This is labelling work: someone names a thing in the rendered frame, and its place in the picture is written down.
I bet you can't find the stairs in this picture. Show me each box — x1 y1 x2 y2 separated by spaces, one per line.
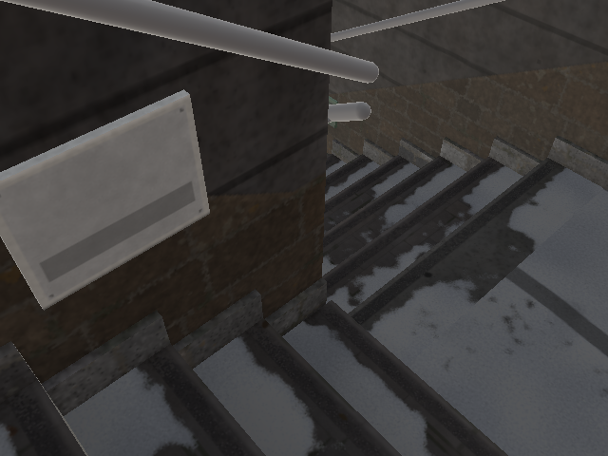
322 154 523 314
0 300 508 456

